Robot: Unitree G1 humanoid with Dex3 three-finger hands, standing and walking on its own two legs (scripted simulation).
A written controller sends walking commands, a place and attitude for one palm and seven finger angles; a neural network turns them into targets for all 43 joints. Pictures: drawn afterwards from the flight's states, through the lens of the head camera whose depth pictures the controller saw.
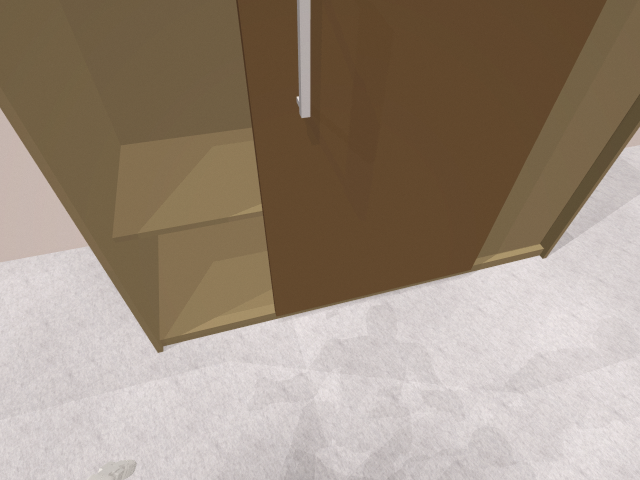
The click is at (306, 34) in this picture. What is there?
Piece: wardrobe's sliding door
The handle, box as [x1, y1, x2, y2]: [296, 0, 309, 117]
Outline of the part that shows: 297,0 299,95 296,97 299,106 299,113 301,117 309,116 309,0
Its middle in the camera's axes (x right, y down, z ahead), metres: -0.04 -0.36 +0.66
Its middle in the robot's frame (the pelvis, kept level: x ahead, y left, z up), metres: +0.76 +0.09 +0.23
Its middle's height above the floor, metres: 1.00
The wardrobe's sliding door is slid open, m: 0.39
